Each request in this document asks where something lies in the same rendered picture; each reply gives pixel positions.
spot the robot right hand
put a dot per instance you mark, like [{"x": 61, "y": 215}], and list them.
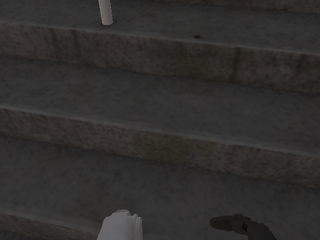
[{"x": 242, "y": 225}]

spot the left robot thigh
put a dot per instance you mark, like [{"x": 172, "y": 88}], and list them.
[{"x": 121, "y": 226}]

